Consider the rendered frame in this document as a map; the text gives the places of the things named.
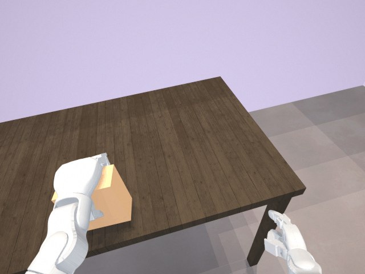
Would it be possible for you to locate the robot left forearm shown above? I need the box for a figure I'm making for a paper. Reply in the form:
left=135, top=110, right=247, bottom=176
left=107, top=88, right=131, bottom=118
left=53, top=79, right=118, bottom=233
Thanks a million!
left=25, top=193, right=92, bottom=274

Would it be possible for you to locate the robot right hand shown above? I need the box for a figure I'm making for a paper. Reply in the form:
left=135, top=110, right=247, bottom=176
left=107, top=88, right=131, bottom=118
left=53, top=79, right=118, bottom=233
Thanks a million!
left=264, top=210, right=307, bottom=260

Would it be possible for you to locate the table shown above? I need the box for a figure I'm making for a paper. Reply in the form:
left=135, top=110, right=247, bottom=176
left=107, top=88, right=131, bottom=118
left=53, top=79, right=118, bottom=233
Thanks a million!
left=0, top=76, right=306, bottom=274

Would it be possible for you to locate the robot left hand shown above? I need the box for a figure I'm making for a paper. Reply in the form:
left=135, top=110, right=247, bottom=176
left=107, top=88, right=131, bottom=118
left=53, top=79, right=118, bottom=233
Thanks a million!
left=54, top=153, right=110, bottom=221

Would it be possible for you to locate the sponge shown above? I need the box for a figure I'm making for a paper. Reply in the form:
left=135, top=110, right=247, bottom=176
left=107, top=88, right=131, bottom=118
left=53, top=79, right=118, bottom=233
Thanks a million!
left=51, top=164, right=132, bottom=231

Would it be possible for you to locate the robot right forearm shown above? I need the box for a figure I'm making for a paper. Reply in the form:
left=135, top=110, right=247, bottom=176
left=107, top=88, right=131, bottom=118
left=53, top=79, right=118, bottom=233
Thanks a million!
left=286, top=248, right=322, bottom=274

